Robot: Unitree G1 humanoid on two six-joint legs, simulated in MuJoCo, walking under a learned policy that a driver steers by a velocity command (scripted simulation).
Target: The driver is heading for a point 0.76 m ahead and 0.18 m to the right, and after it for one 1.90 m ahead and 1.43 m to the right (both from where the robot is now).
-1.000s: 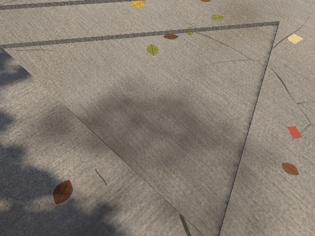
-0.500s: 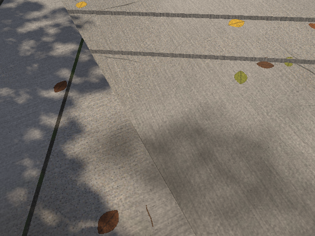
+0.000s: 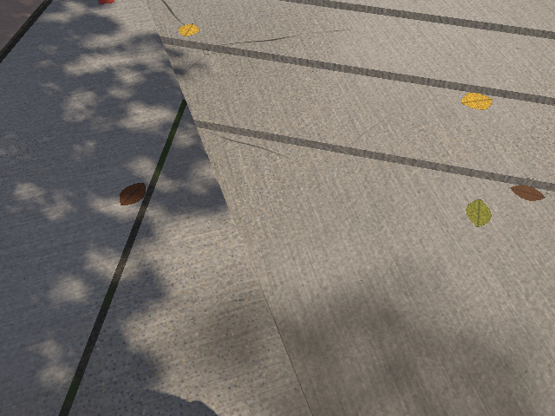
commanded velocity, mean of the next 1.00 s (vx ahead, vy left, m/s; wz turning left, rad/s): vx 0.50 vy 0.00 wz -0.39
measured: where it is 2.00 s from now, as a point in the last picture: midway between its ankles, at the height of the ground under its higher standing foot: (395, 277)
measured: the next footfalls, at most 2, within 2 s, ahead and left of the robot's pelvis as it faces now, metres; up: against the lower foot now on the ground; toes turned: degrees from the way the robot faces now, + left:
right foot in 0.20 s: +0.23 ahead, -0.07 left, +0.00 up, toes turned -7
left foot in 0.74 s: +0.60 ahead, +0.02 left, +0.00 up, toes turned -27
